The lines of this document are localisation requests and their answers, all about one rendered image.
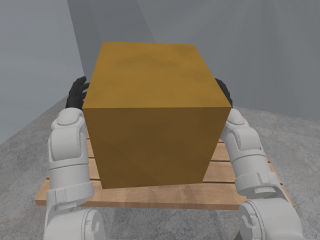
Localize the table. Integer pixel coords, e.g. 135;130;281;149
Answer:
34;116;295;240

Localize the right robot hand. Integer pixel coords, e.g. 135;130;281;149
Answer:
215;78;233;109

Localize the carton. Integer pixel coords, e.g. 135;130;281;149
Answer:
82;41;232;189

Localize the left robot hand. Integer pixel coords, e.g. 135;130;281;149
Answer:
65;76;90;111

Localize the robot right upper arm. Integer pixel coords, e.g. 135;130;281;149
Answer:
238;197;319;240

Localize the robot left upper arm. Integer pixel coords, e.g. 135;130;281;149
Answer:
44;208;106;240

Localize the robot right forearm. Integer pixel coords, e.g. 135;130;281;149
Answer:
220;108;303;234

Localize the robot left forearm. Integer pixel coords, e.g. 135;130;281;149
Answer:
43;107;94;240

